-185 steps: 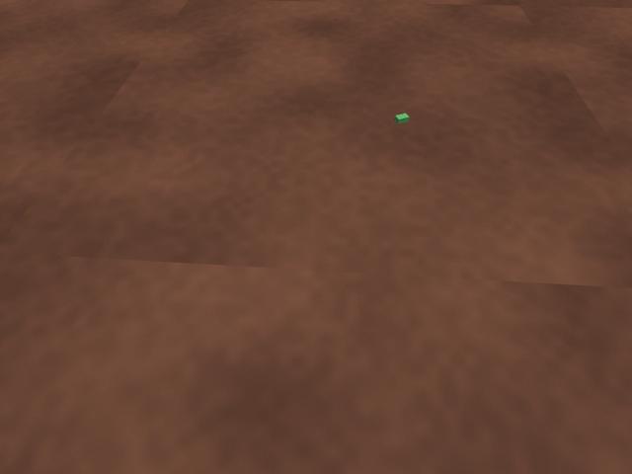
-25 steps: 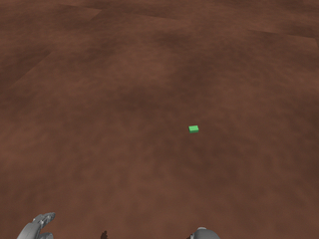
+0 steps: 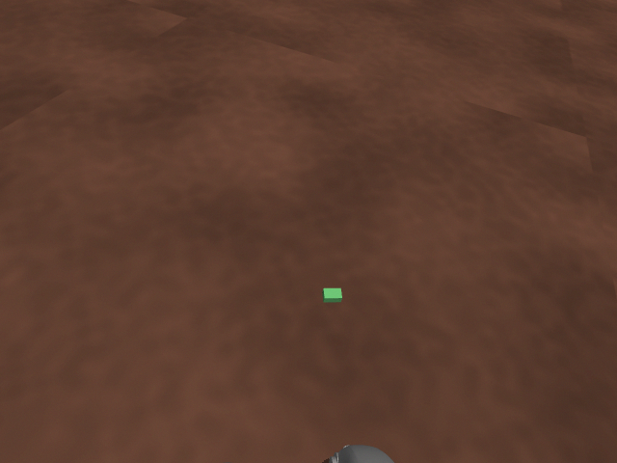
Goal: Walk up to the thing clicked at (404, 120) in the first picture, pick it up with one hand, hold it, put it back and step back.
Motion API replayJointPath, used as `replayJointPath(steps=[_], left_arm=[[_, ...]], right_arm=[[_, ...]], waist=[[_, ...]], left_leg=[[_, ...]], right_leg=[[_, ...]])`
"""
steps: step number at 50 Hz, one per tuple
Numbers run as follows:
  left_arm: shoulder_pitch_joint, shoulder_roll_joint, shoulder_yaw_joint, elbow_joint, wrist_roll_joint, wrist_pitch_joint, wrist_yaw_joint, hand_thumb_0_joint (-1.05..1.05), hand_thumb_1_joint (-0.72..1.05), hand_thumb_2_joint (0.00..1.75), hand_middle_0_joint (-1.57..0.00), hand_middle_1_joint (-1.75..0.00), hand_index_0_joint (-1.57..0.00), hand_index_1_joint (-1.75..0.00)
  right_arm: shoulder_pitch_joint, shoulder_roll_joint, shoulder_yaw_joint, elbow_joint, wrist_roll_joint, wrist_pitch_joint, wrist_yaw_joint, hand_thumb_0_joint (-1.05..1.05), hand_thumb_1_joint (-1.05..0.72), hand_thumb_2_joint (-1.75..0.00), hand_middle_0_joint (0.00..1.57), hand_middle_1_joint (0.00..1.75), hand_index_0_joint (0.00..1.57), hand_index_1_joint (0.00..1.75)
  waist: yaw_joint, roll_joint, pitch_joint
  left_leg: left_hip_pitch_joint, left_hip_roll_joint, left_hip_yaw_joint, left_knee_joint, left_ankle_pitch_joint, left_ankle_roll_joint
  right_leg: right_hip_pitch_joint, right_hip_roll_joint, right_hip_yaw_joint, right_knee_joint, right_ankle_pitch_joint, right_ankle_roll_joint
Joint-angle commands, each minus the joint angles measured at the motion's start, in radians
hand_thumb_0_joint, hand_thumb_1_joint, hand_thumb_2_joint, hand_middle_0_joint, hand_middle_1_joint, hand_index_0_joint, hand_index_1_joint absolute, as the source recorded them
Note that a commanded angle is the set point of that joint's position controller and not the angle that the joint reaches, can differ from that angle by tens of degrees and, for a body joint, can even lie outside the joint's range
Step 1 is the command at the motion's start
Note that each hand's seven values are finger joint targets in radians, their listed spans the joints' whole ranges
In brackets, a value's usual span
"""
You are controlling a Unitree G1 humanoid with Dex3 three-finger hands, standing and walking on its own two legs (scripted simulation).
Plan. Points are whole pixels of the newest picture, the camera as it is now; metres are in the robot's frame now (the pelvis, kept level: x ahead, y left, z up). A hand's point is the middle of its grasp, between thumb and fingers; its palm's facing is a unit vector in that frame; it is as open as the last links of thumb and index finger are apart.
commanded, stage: walk up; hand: left
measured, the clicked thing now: (332, 295) +0.79 -0.15 -0.74
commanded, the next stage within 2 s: none
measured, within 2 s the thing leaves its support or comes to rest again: neither
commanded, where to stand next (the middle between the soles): +0.45 -0.41 m, yaw +6 degrees
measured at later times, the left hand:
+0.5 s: hand (239, 455) +0.16 +0.09 -0.13, palm faces +0.03 -0.92 -0.38, open 7.4 cm
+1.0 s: hand (330, 378) +0.28 -0.04 -0.15, palm faces -0.04 -0.93 -0.36, open 7.4 cm
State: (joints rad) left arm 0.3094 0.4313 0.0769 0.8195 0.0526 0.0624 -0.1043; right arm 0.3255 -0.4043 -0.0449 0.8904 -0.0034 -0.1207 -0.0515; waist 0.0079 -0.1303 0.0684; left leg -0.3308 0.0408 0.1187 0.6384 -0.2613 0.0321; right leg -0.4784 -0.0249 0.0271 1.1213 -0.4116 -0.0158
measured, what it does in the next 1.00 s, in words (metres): steps to the right: right foot, then left foot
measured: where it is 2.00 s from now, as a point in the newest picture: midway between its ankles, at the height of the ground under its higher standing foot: (434, 407)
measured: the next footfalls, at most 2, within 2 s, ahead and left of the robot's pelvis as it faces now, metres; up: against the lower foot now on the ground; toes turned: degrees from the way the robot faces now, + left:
right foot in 0.26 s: +0.18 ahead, -0.30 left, +0.00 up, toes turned -5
left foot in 0.62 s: +0.30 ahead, -0.13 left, +0.00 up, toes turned +9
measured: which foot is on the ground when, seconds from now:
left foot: down 0.00-0.28, up 0.30-0.60, down 0.62-1.00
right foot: up 0.00-0.24, down 0.26-0.64, up 0.66-1.00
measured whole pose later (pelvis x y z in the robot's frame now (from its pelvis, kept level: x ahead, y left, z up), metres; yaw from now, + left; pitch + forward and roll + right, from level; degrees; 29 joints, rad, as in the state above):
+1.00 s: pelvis +0.22 -0.34 -0.01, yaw +0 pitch -2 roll +1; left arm 0.31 0.50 0.13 0.82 0.05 0.08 -0.12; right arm 0.34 -0.49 -0.08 0.93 -0.03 -0.09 -0.03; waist 0.00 -0.09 0.04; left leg -0.36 0.17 0.06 0.69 -0.31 0.00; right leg -0.46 -0.15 0.03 0.84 -0.41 0.00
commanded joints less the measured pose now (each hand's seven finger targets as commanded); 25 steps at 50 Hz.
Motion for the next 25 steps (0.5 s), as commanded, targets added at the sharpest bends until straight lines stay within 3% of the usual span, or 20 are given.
replayJointPath(steps=[1, 3, 6, 7, 10, 11, 12, 13, 14, 15, 16, 17, 19, 21, 25], left_arm=[[0.024, 0.206, 0.086, -0.087, -0.009, -0.026, 0.001, 0.00, 0.90, 0.90, -0.20, -0.30, -0.20, -0.30], [-0.008, 0.190, 0.084, -0.088, -0.013, -0.020, -0.009, 0.00, 0.90, 0.90, -0.20, -0.30, -0.20, -0.30], [-0.077, 0.188, 0.089, -0.101, -0.018, -0.015, -0.024, 0.00, 0.90, 0.90, -0.20, -0.30, -0.20, -0.30], [-0.080, 0.189, 0.091, -0.106, -0.020, -0.015, -0.026, 0.00, 0.90, 0.90, -0.20, -0.30, -0.20, -0.30], [-0.037, 0.208, 0.105, -0.068, -0.021, -0.020, -0.025, 0.00, 0.90, 0.90, -0.20, -0.30, -0.20, -0.30], [0.017, 0.206, 0.110, -0.046, -0.019, -0.025, -0.020, 0.00, 0.90, 0.90, -0.20, -0.30, -0.20, -0.30], [0.061, 0.232, 0.121, -0.017, -0.010, -0.035, -0.012, 0.00, 0.90, 0.90, -0.20, -0.30, -0.20, -0.30], [0.146, 0.260, 0.136, 0.006, -0.002, -0.045, 0.000, 0.00, 0.90, 0.90, -0.20, -0.30, -0.20, -0.30], [0.189, 0.347, 0.151, -0.001, 0.015, -0.054, 0.015, 0.00, 0.90, 0.90, -0.20, -0.30, -0.20, -0.30], [0.111, 0.384, 0.143, -0.046, 0.002, -0.064, 0.025, 0.00, 0.90, 0.90, -0.20, -0.30, -0.20, -0.30], [0.033, 0.409, 0.144, -0.069, -0.014, -0.066, 0.032, 0.00, 0.90, 0.90, -0.20, -0.30, -0.20, -0.30], [0.018, 0.368, 0.131, -0.078, -0.027, -0.065, 0.038, 0.00, 0.90, 0.90, -0.20, -0.30, -0.20, -0.30], [-0.024, 0.304, 0.106, -0.074, -0.017, -0.075, 0.047, 0.00, 0.90, 0.90, -0.20, -0.30, -0.20, -0.30], [-0.042, 0.262, 0.093, -0.079, -0.021, -0.084, 0.052, 0.00, 0.90, 0.90, -0.20, -0.30, -0.20, -0.30], [-0.011, 0.222, 0.069, -0.119, -0.012, -0.090, 0.052, 0.00, 0.90, 0.90, -0.20, -0.30, -0.20, -0.30]], right_arm=[[0.033, -0.341, -0.091, -0.043, -0.001, -0.022, -0.017, 0.00, -0.90, -0.90, 0.20, 0.30, 0.20, 0.30], [0.025, -0.355, -0.097, -0.049, -0.011, -0.023, -0.010, 0.00, -0.90, -0.90, 0.20, 0.30, 0.20, 0.30], [0.030, -0.397, -0.111, -0.046, -0.019, -0.020, -0.003, 0.00, -0.90, -0.90, 0.20, 0.30, 0.20, 0.30], [-0.006, -0.415, -0.116, -0.053, -0.018, -0.019, -0.003, 0.00, -0.90, -0.90, 0.20, 0.30, 0.20, 0.30], [-0.069, -0.416, -0.117, -0.057, -0.023, -0.003, -0.002, 0.00, -0.90, -0.90, 0.20, 0.30, 0.20, 0.30], [-0.087, -0.406, -0.114, -0.056, -0.022, 0.004, -0.004, 0.00, -0.90, -0.90, 0.20, 0.30, 0.20, 0.30], [-0.050, -0.359, -0.101, -0.047, -0.026, 0.014, -0.007, 0.00, -0.90, -0.90, 0.20, 0.30, 0.20, 0.30], [-0.021, -0.282, -0.075, -0.037, -0.029, 0.023, -0.010, 0.00, -0.90, -0.90, 0.20, 0.30, 0.20, 0.30], [-0.016, -0.188, -0.042, -0.061, -0.019, 0.027, -0.011, 0.00, -0.90, -0.90, 0.20, 0.30, 0.20, 0.30], [-0.034, -0.222, -0.050, -0.077, 0.001, 0.032, -0.025, 0.00, -0.90, -0.90, 0.20, 0.30, 0.20, 0.30], [-0.031, -0.279, -0.067, -0.060, -0.003, 0.029, -0.034, 0.00, -0.90, -0.90, 0.20, 0.30, 0.20, 0.30], [-0.042, -0.299, -0.066, -0.035, 0.011, 0.027, -0.032, 0.00, -0.90, -0.90, 0.20, 0.30, 0.20, 0.30], [0.008, -0.294, -0.065, 0.017, 0.020, 0.017, -0.019, 0.00, -0.90, -0.90, 0.20, 0.30, 0.20, 0.30], [0.073, -0.269, -0.055, 0.042, 0.011, 0.012, -0.008, 0.00, -0.90, -0.90, 0.20, 0.30, 0.20, 0.30], [0.027, -0.236, -0.049, 0.010, 0.003, 0.003, 0.003, 0.00, -0.90, -0.90, 0.20, 0.30, 0.20, 0.30]], waist=[[0.013, 0.245, 0.006], [0.004, 0.285, 0.024], [-0.022, 0.327, 0.019], [-0.003, 0.355, 0.015], [0.033, 0.337, -0.037], [0.070, 0.304, -0.067], [0.079, 0.181, -0.096], [0.134, -0.013, -0.136], [0.161, -0.268, -0.082], [0.135, -0.256, -0.044], [0.099, -0.216, -0.021], [0.085, -0.157, -0.005], [0.045, -0.130, 0.003], [0.026, -0.121, -0.016], [0.054, -0.077, -0.034]], left_leg=[[0.057, 0.275, -0.291, -0.319, -0.062, 0.177], [0.011, 0.239, -0.210, -0.322, -0.069, 0.162], [-0.021, 0.226, -0.189, -0.324, -0.187, 0.151], [-0.042, 0.247, -0.191, -0.325, -0.244, 0.151], [-0.118, 0.239, -0.155, -0.249, -0.282, 0.130], [-0.132, 0.225, -0.123, -0.158, -0.249, 0.115], [-0.171, 0.175, -0.072, 0.002, -0.240, 0.095], [-0.224, 0.106, 0.008, 0.281, -0.216, 0.069], [-0.470, -0.012, 0.007, 0.547, -0.346, 0.029], [-0.544, -0.027, -0.085, 0.632, -0.335, 0.003], [-0.519, 0.030, -0.130, 0.654, -0.300, 0.010], [-0.469, 0.053, -0.164, 0.624, -0.244, 0.014], [-0.402, 0.069, -0.149, 0.546, -0.186, 0.015], [-0.331, 0.054, -0.100, 0.441, -0.158, 0.008], [-0.238, 0.018, -0.038, 0.215, -0.124, 0.006]], right_leg=[[-0.131, -0.108, 0.077, -0.045, 0.075, 0.029], [-0.098, -0.112, 0.044, -0.129, 0.110, 0.037], [-0.057, -0.120, 0.013, -0.244, 0.122, 0.036], [-0.023, -0.132, 0.007, -0.280, 0.123, 0.026], [0.155, -0.097, -0.070, -0.366, 0.109, 0.011], [0.239, -0.075, -0.100, -0.431, 0.128, 0.005], [0.324, -0.030, -0.122, -0.462, 0.085, 0.010], [0.412, -0.020, -0.093, -0.543, 0.022, -0.008], [0.450, -0.196, 0.260, -0.728, -0.172, -0.072], [0.388, -0.322, 0.499, -0.885, -0.207, -0.151], [0.344, -0.363, 0.575, -0.916, -0.220, -0.208], [0.281, -0.323, 0.478, -0.888, -0.161, -0.183], [0.262, -0.248, 0.285, -0.759, 0.091, -0.184], [0.268, -0.210, 0.162, -0.703, 0.275, -0.214], [0.273, -0.236, 0.143, -0.691, 0.458, -0.253]])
